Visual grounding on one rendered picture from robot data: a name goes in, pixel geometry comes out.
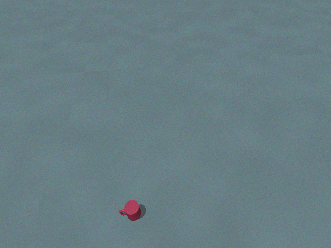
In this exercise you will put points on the mug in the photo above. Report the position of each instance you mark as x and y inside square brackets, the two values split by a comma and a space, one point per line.
[132, 210]

